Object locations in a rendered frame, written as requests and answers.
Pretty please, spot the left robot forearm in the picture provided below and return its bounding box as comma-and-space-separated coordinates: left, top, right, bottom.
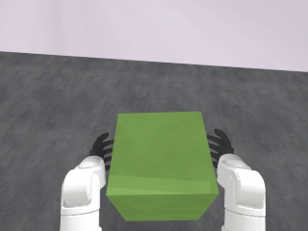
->
60, 155, 106, 231

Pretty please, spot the robot left hand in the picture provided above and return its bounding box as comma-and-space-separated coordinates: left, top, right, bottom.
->
90, 132, 115, 171

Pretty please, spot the right robot forearm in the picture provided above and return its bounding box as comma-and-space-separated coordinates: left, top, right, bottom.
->
217, 153, 266, 231

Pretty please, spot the robot right hand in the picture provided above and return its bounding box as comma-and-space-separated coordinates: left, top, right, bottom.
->
206, 128, 234, 168

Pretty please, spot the carton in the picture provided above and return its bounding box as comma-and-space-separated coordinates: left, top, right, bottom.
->
106, 112, 219, 221

